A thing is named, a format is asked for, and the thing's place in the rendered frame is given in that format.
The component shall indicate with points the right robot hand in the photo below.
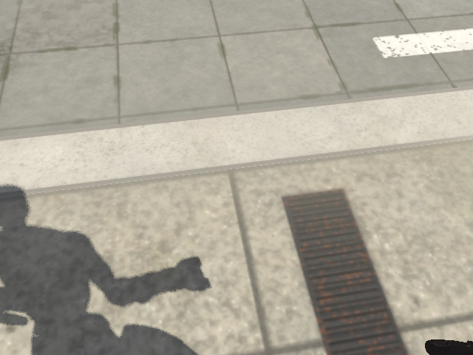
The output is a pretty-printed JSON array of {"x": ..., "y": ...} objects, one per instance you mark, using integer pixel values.
[{"x": 448, "y": 347}]

